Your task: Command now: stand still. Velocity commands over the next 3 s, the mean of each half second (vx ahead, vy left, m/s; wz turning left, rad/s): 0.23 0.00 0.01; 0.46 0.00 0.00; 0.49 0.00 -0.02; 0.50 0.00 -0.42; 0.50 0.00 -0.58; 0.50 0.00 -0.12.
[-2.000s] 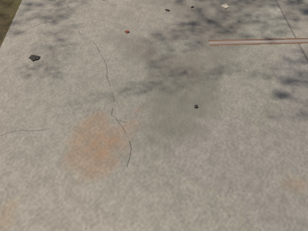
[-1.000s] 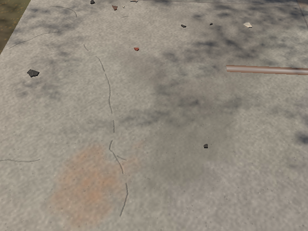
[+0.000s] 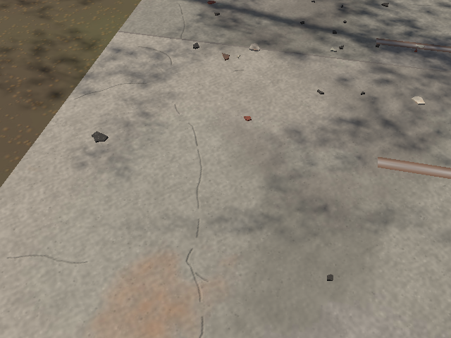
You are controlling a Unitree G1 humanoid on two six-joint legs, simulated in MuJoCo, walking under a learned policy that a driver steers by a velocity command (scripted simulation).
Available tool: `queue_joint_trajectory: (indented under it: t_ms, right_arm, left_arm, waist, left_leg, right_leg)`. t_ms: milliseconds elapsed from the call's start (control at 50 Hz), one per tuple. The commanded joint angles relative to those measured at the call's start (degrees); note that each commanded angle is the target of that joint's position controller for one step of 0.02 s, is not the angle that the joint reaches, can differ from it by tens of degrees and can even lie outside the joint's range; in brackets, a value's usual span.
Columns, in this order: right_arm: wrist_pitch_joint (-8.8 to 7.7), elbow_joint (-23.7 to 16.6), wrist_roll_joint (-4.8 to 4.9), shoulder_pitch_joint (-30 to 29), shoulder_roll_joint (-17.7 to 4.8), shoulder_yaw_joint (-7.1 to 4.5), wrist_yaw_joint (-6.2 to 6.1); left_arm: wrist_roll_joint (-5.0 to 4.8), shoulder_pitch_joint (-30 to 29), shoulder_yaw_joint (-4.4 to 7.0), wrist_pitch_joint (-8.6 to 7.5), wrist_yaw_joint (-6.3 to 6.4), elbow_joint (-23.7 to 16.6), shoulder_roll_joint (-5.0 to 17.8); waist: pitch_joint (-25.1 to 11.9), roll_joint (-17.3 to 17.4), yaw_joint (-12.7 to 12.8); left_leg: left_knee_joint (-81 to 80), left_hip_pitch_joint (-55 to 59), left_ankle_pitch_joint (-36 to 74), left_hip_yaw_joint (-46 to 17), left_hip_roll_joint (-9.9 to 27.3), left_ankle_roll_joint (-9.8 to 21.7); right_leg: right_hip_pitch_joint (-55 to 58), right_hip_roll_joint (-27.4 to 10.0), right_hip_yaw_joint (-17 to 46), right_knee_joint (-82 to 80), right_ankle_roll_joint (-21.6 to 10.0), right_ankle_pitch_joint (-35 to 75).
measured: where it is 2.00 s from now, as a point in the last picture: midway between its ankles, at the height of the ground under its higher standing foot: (214, 234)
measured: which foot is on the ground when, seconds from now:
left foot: down 0.00-0.16, up 0.18-0.38, down 0.40-0.86, up 0.88-1.00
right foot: down 0.00-0.40, up 0.42-0.86, down 0.88-1.00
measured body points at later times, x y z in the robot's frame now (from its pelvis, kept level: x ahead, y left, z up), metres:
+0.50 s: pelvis +0.10 +0.06 -0.01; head +0.11 +0.08 +0.44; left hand +0.09 +0.31 -0.17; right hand +0.10 -0.20 -0.14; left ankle +0.08 +0.13 -0.75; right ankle +0.01 -0.07 -0.68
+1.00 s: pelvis +0.37 +0.03 -0.01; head +0.40 +0.03 +0.43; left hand +0.45 +0.29 -0.15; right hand +0.36 -0.21 -0.17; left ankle +0.23 +0.14 -0.64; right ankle +0.43 -0.02 -0.75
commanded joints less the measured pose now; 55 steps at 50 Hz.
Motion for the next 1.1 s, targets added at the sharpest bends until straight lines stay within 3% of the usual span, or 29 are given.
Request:
queue_joint_trajectory:
  t_ms: [20, 80, 140, 180, 200, 260, 320, 360, 380, 400, 420, 440, 460, 480, 520, 580, 660, 740, 800, 840, 860, 880, 900, 920, 940, 960, 1000, 1040, 1100]
  right_arm:
    - [-0.42, -0.19, -0.01, 1.3, -5.21, -0.6, -0.25]
    - [-0.4, 0.89, -0.02, 1.69, -4.95, -0.36, -0.31]
    - [-0.06, 1.03, -0.51, 2.06, -5.15, -0.55, -0.14]
    - [-0.22, -0.84, -1.31, -0.8, -4.36, -0.55, 0.64]
    - [-0.68, -1.91, -1.89, -2.02, -3.01, -0.21, 1.12]
    - [-2.5, -4.0, -1.72, -3.47, -3.51, -0.53, 2.14]
    - [-3.94, -5.09, -0.88, -3.16, -3.5, -0.98, 2.93]
    - [-4.3, -2.97, -0.46, 4.16, -2.11, -1.19, 2.96]
    - [-4.45, -0.81, -0.49, 10.14, -3.02, -1.83, 2.6]
    - [-4.96, 0.75, -1.24, 17.22, -6.67, -2.97, 1.91]
    - [-4.88, 2.0, -1.11, 25.17, -13.37, -4.43, 1.69]
    - [-4.17, 2.14, -1.08, 21.55, -10.37, -3.69, 1.6]
    - [-4.38, -0.61, -1.11, 14.7, -8.26, -3.06, 1.85]
    - [-4.96, -2.02, -1.05, 10.93, -6.99, -2.67, 2.06]
    - [-6.03, -2.29, -0.71, 9.82, -4.57, -1.73, 1.79]
    - [-6.82, -0.21, -0.37, 15.04, -3.92, -1.16, 1.47]
    - [-6.76, 0.55, -0.53, 17.79, -3.46, -0.54, 1.32]
    - [-6.81, 1.05, -0.61, 19.01, -3.92, -0.35, 0.99]
    - [-6.98, 1.1, -0.67, 17.4, -5.21, -0.61, 0.76]
    - [-6.72, 0.83, -0.94, 15.81, -6.59, -1.09, 0.55]
    - [-6.4, 0.48, -0.69, 14.57, -7.0, -1.26, 0.64]
    - [-6.35, -0.84, -0.37, 15.28, -5.07, -0.73, 1.01]
    - [-6.05, -1.35, 1.22, 22.96, 1.9, 0.15, 1.9]
    - [-5.86, -1.58, -0.09, 17.88, -4.43, -1.4, 1.76]
    - [-6.08, -3.92, -0.37, 11.96, -5.11, -1.8, 1.94]
    - [-6.35, -4.57, -0.53, 9.24, -4.48, -1.79, 2.08]
    - [-5.14, -4.34, -1.64, 10.14, -2.23, -1.67, 2.57]
    - [-4.03, -4.45, -1.9, 10.29, -0.67, -1.58, 3.09]
    - [-3.05, -7.18, -2.09, 3.33, -1.26, -1.65, 3.53]
  left_arm:
    - [0.0, 1.98, 0.87, -0.33, 0.17, -0.34, 5.46]
    - [0.0, 2.47, 0.63, -0.27, 0.21, 0.89, 5.14]
    - [0.29, 4.55, 1.62, 0.33, -0.04, 2.04, 7.55]
    - [0.23, 8.23, 2.43, 0.83, -0.19, 2.89, 9.07]
    - [0.24, 9.27, 2.79, 0.73, -0.15, 3.47, 9.41]
    - [1.02, 9.63, 3.14, -0.78, -0.51, 3.58, 8.82]
    - [0.65, 8.61, 3.45, -2.09, -0.93, 3.42, 8.64]
    - [-0.01, 5.89, 3.56, -2.33, -1.16, 2.74, 8.55]
    - [0.22, 5.61, 3.33, -2.58, -1.29, 2.36, 7.67]
    - [0.57, 4.24, 2.45, -3.15, -1.66, 1.15, 4.97]
    - [0.36, 4.18, 1.46, -3.63, -2.16, -1.62, 1.08]
    - [1.71, 1.59, 2.71, -3.29, -2.39, -2.24, 6.15]
    - [1.49, -0.05, 2.75, -3.44, -3.01, -2.51, 5.71]
    - [0.99, 0.63, 2.36, -3.83, -3.55, -1.79, 4.19]
    - [1.48, 1.93, 2.46, -3.65, -4.04, -0.93, 3.81]
    - [1.46, -0.34, 2.61, -2.55, -4.19, -1.83, 3.57]
    - [1.12, -10.72, 1.95, -2.05, -4.21, -6.14, 2.38]
    - [0.41, -17.73, 1.05, -2.19, -4.08, -9.32, 1.45]
    - [0.33, -15.08, 1.61, -2.56, -3.31, -9.65, 3.21]
    - [0.27, -3.72, 2.91, -3.23, -2.46, -6.3, 5.61]
    - [0.54, 5.58, 3.74, -3.68, -1.94, -3.25, 6.73]
    - [1.95, 14.31, 5.01, -3.93, -1.3, -1.44, 10.86]
    - [2.86, 15.08, 5.98, -3.72, -1.64, -1.58, 15.09]
    - [0.34, 10.18, 5.72, -3.23, -2.31, -1.89, 12.44]
    - [-0.25, 3.53, 4.74, -3.42, -2.39, -3.09, 9.08]
    - [0.02, 0.98, 3.9, -4.02, -2.62, -3.24, 5.72]
    - [0.26, 1.53, 2.7, -5.02, -2.23, -1.51, 2.32]
    - [0.23, 4.89, 2.54, -6.0, -2.03, 0.06, 2.7]
    - [0.07, 8.26, 2.76, -6.38, -1.94, 1.03, 4.89]
  waist:
    - [-0.25, 0.33, 0.2]
    - [0.04, 0.09, 0.18]
    - [0.88, -3.17, 1.09]
    - [5.6, -7.44, 2.95]
    - [8.13, -8.78, 3.17]
    - [9.19, -5.52, 2.47]
    - [7.15, -5.77, 1.27]
    - [5.67, -4.99, -2.72]
    - [4.08, -2.41, -4.84]
    - [1.74, 6.85, -7.91]
    - [-2.38, 20.28, -8.91]
    - [2.3, 11.43, -6.12]
    - [6.26, 5.2, -3.22]
    - [6.29, 2.97, -1.4]
    - [4.39, 2.74, 0.55]
    - [3.09, 3.76, 0.5]
    - [5.1, 4.2, -1.03]
    - [6.28, 5.29, -2.19]
    - [4.24, 5.52, 0.32]
    - [-2.08, 5.9, 5.23]
    - [-6.58, 4.82, 9.26]
    - [-12.54, 0.21, 11.46]
    - [-18.46, -12.58, 6.21]
    - [-14.84, -3.92, 6.07]
    - [-5.43, -2.69, 3.7]
    - [-1.58, 0.34, 2.49]
    - [0.19, -0.48, -0.94]
    - [0.21, -1.08, -1.86]
    - [2.38, -1.66, -1.39]
  left_leg:
    - [-2.2, 0.34, 10.02, -4.69, 5.82, 1.75]
    - [-2.36, 0.31, 9.46, -4.64, 5.9, 1.82]
    - [2.73, -4.42, -11.31, -1.22, 1.59, 3.24]
    - [11.72, -13.9, -17.77, 3.07, -0.92, 3.68]
    - [16.66, -16.52, -15.2, 5.51, 0.39, 3.56]
    - [23.7, -22.64, -14.92, 4.98, 4.56, 3.61]
    - [16.43, -15.86, -11.82, 7.47, 3.85, 3.75]
    - [6.96, -0.02, -4.63, 10.82, 1.15, 4.09]
    - [4.28, 9.69, -5.27, 10.11, -0.25, 4.08]
    - [-3.24, 17.7, -13.73, -2.46, 8.3, 5.39]
    - [-14.2, 22.75, -31.14, -29.63, 23.26, 11.41]
    - [-15.22, 15.87, -35.38, -33.38, 24.63, 13.6]
    - [-14.39, 11.11, -31.7, -27.41, 22.59, 12.82]
    - [-14.77, 8.46, -23.21, -21.4, 19.8, 11.59]
    - [-15.14, 7.78, -7.98, -12.29, 15.85, 9.68]
    - [-13.53, 10.88, 11.24, -5.41, 14.06, 9.69]
    - [-13.65, 9.65, 22.6, -0.66, 12.4, 10.0]
    - [-13.81, 9.05, 29.71, 1.89, 12.19, 9.64]
    - [-8.85, 12.58, 45.38, 3.29, 13.79, 8.93]
    - [4.77, 14.82, 57.05, 4.36, 13.76, 7.8]
    - [16.18, 11.08, 52.26, 5.51, 12.33, 7.01]
    - [32.56, 0.2, 32.73, 6.97, 9.52, 6.55]
    - [55.47, -20.61, -17.33, 7.66, -2.12, 4.34]
    - [59.5, -26.11, -15.65, 0.68, -0.09, 5.75]
    - [57.15, -28.2, -9.54, 1.17, 3.18, 6.1]
    - [53.93, -26.17, -6.17, 1.48, 5.05, 6.15]
    - [48.79, -20.08, -4.78, 1.61, 7.14, 5.18]
    - [45.66, -19.09, -4.65, 2.81, 7.47, 4.12]
    - [39.58, -24.88, 0.06, 4.94, 8.94, 2.45]
  right_leg:
    - [-1.33, -7.33, 6.23, -3.86, -1.09, 9.44]
    - [-1.55, -7.22, 6.2, -4.03, -1.04, 8.75]
    - [-2.38, -6.68, 8.84, -6.15, -3.28, -16.98]
    - [-3.31, -12.7, 18.17, -12.1, -7.8, -33.1]
    - [-4.2, -17.09, 22.87, -14.62, -10.27, -35.17]
    - [-1.71, -20.09, 24.33, -15.99, -12.33, -25.81]
    - [-2.68, -16.08, 16.47, -13.05, -10.04, -15.76]
    - [-11.74, -12.82, 10.91, -8.06, -8.25, -13.17]
    - [-17.42, -10.45, 8.47, -2.25, -7.15, -11.34]
    - [-23.77, -5.57, 2.16, 12.94, -4.98, -8.29]
    - [-34.31, 1.67, -4.64, 31.19, -2.57, -17.35]
    - [-37.13, -1.14, 0.57, 40.96, -3.53, -17.61]
    - [-38.29, -4.23, 2.27, 43.49, -4.11, -11.02]
    - [-36.16, -5.91, 2.61, 42.66, -3.77, -5.56]
    - [-32.49, -7.33, 1.37, 39.98, -2.23, -0.32]
    - [-34.44, -6.72, -1.45, 38.94, -0.41, 2.14]
    - [-36.4, -5.74, -4.57, 30.45, 1.05, 6.07]
    - [-30.0, -3.44, -7.27, 16.97, -0.21, 10.36]
    - [-22.78, -1.14, -7.86, 12.57, -3.53, 8.94]
    - [-11.68, 1.62, -7.52, 10.84, -5.76, 5.82]
    - [-0.54, 1.16, -6.76, 6.65, -6.96, 8.13]
    - [12.83, -9.78, 5.26, 5.56, -9.4, -0.88]
    - [26.1, -26.63, 36.35, -0.76, -18.65, -5.09]
    - [20.58, -24.09, 40.77, -7.04, -17.89, -13.2]
    - [11.3, -22.63, 30.68, -8.73, -15.78, -13.13]
    - [4.15, -20.26, 24.68, -10.71, -14.22, -6.18]
    - [-3.95, -15.95, 15.33, -12.16, -11.16, 4.49]
    - [-5.35, -14.61, 11.26, -12.78, -10.81, 11.23]
    - [-4.76, -13.43, 7.42, -14.99, -10.54, 13.4]
Next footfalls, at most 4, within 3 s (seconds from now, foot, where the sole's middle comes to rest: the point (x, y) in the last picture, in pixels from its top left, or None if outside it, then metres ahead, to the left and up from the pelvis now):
0.40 left None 0.12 0.13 -0.78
0.88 right None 0.47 -0.02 -0.78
1.42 left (188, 260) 0.78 0.15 -0.78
1.96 right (242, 198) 1.04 -0.03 -0.78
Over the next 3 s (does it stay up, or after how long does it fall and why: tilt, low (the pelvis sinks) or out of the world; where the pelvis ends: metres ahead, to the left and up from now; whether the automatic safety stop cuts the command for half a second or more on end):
stays up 1.40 -0.19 -0.02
